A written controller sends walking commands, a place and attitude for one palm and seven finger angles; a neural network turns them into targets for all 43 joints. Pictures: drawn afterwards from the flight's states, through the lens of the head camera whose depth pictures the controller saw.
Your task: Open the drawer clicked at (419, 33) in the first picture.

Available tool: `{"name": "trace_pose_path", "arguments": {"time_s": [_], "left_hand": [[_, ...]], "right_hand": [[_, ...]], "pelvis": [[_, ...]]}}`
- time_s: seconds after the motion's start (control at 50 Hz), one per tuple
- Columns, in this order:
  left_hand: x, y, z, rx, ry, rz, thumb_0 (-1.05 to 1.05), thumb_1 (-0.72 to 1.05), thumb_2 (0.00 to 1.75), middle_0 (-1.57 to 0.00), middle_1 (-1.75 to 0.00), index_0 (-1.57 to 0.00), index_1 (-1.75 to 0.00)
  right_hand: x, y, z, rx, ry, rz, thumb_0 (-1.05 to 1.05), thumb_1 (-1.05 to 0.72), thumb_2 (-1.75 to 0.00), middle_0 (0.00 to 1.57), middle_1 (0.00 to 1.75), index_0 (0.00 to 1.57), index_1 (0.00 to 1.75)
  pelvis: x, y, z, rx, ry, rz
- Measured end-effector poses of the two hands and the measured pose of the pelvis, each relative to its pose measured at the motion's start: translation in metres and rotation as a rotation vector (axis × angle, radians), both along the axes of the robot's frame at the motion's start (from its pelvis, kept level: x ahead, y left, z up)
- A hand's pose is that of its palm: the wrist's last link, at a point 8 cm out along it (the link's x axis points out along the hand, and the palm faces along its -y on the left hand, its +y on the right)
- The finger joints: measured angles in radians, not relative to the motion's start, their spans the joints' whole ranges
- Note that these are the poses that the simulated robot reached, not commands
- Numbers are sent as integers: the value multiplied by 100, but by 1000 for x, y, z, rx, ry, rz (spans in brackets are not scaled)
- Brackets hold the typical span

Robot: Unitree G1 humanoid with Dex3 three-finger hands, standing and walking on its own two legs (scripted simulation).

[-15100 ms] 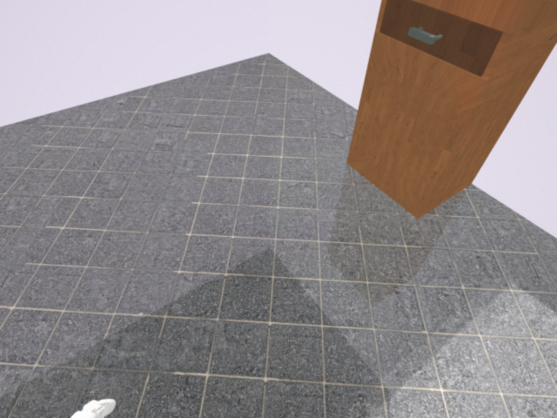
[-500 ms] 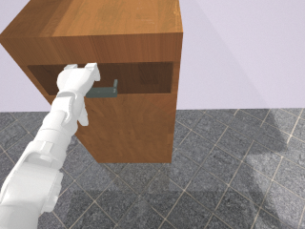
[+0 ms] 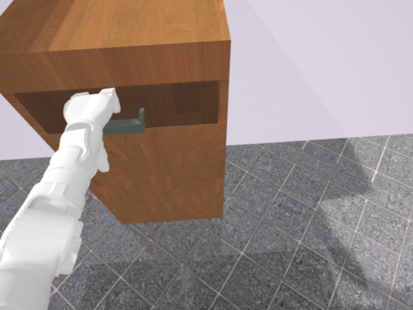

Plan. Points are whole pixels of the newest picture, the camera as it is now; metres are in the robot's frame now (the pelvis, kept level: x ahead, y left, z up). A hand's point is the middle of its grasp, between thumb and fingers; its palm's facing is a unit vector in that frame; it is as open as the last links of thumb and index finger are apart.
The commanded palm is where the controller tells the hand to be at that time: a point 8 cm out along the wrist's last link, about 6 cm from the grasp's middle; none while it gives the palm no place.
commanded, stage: move the hooked fingers above the handle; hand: left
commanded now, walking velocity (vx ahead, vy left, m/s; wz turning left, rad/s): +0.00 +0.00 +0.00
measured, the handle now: (123, 119) +0.54 +0.19 +0.02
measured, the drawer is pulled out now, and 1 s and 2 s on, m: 0.00 0.00 0.00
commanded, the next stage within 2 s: none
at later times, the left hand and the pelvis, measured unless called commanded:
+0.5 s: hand (111, 125) +0.48 +0.19 +0.07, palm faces -0.13 -0.02 -0.99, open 13.7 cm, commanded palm +0.46 +0.19 +0.14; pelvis +0.00 +0.01 +0.00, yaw +0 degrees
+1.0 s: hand (118, 134) +0.46 +0.17 +0.07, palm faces -0.19 -0.03 -0.98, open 13.8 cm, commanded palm +0.46 +0.18 +0.14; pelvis +0.00 +0.00 +0.00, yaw +2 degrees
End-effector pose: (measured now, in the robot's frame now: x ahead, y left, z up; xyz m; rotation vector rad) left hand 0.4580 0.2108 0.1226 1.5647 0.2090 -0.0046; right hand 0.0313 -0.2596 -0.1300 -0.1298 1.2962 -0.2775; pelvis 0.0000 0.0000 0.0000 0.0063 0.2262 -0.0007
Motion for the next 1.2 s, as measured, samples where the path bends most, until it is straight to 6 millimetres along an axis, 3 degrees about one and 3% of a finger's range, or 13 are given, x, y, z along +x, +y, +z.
{"name": "trace_pose_path", "arguments": {"time_s": [0.16, 0.28, 0.34, 0.42, 0.52, 0.64, 0.76, 0.82, 0.88, 0.92, 0.98, 1.08, 1.2], "left_hand": [[-11, -26, 10, -54, -89, -249, 0, -49, 30, -33, -121, -32, -120], [6, -21, 22, -36, -206, -149, 0, -49, 30, -32, -120, -32, -120], [13, -10, 20, 3, -178, -56, 1, -49, 30, -32, -120, -32, -121], [12, -12, 18, 9, -99, -34, 0, -48, 30, -32, -120, -33, -124], [7, -26, 1, -35, 1, -109, 0, -48, 30, -32, -120, -32, -123], [-2, -47, 4, -74, -113, -264, 0, -48, 30, -32, -120, -32, -121], [4, -18, 20, 6, -225, -88, 1, -49, 30, -32, -120, -32, -121], [4, 4, 20, 59, -154, 39, 1, -48, 30, -32, -120, -32, -120], [-1, 12, 13, 49, -38, 80, 0, -48, 30, -32, -120, -31, -120], [-4, 4, 7, 18, 26, 26, 0, -48, 30, -32, -120, -31, -120], [-9, -25, 1, -40, 58, -149, 0, -48, 30, -32, -120, -32, -120], [-10, -69, 10, -109, -100, -370, 0, -48, 30, -32, -120, -32, -120], [10, -51, 26, -14, -288, -200, 1, -48, 30, -35, -123, -32, -120]], "right_hand": [[8, -7, 5, -55, -1, 56, 1, -91, -89, 21, 30, 21, 30], [10, -5, 3, -45, -23, 48, 1, -91, -89, 21, 30, 21, 30], [6, -2, 0, -25, -16, 35, 1, -91, -89, 20, 30, 21, 30], [-2, 4, -2, -4, 8, 20, 1, -91, -89, 21, 30, 21, 30], [-9, 5, 1, -11, 15, 4, 1, -91, -89, 21, 30, 21, 30], [-11, 1, 0, -26, 18, 11, 1, -91, -89, 21, 30, 21, 30], [-5, 1, -6, 1, 12, 19, 1, -91, -89, 21, 30, 21, 30], [0, 0, -7, 14, 7, 20, 1, -91, -89, 21, 30, 21, 30], [6, -2, -4, 10, 3, 27, 1, -91, -89, 21, 30, 21, 30], [10, -6, -1, -8, 0, 41, 1, -91, -89, 21, 30, 21, 30], [18, -12, 4, -45, -13, 62, 1, -91, -89, 21, 30, 21, 30], [29, -18, 7, -78, -54, 67, 1, -91, -89, 21, 30, 21, 30], [29, -9, -3, -33, -60, 53, 1, -91, -90, 20, 30, 20, 30]], "pelvis": [[-2, 5, -2, -7, -10, 32], [-5, 7, -5, -6, 17, 18], [-5, 8, -5, -6, 27, 7], [-3, 8, -4, -6, 21, 6], [-1, 7, -3, -7, 7, 8], [0, 7, -4, -6, 6, 5], [-3, 3, -5, -1, 15, -1], [-3, 1, -3, -1, 14, 2], [-1, -1, -1, -2, 5, 15], [0, -2, 0, -3, -6, 28], [1, -2, 0, -5, -18, 42], [1, 0, -4, -4, -9, 32], [-3, -1, -6, 2, 24, 2]]}}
